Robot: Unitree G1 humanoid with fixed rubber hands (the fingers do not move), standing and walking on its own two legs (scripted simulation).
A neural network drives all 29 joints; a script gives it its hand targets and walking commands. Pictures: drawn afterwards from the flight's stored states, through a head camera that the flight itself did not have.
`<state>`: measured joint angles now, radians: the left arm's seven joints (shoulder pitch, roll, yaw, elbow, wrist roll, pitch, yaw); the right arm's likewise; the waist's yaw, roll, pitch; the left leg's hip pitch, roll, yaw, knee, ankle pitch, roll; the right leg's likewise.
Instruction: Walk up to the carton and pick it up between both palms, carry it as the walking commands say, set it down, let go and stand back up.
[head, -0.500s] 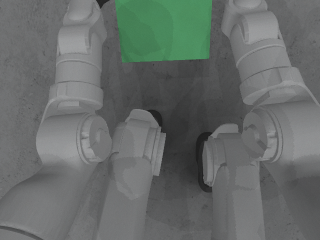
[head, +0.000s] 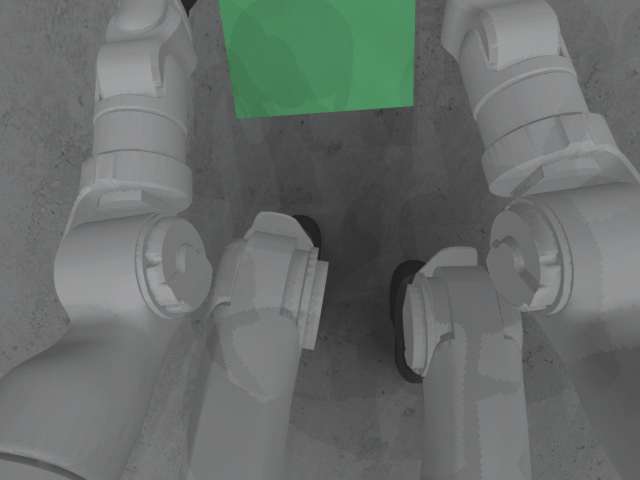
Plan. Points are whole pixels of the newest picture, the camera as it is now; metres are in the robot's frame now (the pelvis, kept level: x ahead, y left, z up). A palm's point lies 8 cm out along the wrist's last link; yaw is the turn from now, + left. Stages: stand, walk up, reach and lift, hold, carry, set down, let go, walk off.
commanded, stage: set down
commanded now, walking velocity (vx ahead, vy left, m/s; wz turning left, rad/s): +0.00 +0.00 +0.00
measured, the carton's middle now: out of the picture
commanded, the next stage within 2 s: none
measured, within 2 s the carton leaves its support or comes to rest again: rests again in 1.34 s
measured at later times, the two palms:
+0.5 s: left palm out of the picture +0.52 +0.25 -0.17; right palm out of the picture +0.57 -0.01 -0.17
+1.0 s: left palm out of the picture +0.52 +0.25 -0.18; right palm out of the picture +0.58 -0.01 -0.18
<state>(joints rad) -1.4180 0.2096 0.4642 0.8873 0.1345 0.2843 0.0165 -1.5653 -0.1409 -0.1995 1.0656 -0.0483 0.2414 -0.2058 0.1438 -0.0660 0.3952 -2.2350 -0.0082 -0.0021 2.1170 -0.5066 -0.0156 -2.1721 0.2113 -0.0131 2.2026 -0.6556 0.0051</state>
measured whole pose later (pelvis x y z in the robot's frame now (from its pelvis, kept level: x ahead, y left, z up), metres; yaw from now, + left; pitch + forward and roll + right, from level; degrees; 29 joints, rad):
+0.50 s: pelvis +0.01 +0.00 +0.00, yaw +0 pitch +36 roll +1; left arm -1.42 0.22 0.50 0.91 0.14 0.26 -0.03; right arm -1.55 -0.14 -0.25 1.04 -0.10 0.21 -0.15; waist 0.14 -0.05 0.41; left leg -2.23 -0.01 0.01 2.15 -0.54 -0.01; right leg -2.16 0.21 -0.01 2.23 -0.69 0.01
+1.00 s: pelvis +0.02 +0.00 -0.01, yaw +0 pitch +36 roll +1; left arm -1.42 0.22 0.53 0.92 0.15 0.22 -0.06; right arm -1.54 -0.12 -0.29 1.02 -0.14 0.18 -0.12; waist 0.14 -0.05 0.41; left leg -2.24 -0.01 0.01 2.17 -0.56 -0.01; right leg -2.16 0.21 -0.01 2.25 -0.72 0.00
